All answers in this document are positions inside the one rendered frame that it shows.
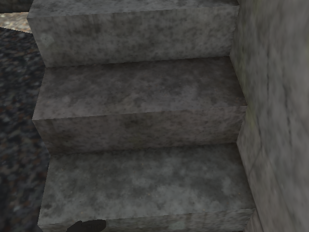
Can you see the left robot hand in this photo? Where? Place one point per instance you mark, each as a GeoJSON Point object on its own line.
{"type": "Point", "coordinates": [95, 225]}

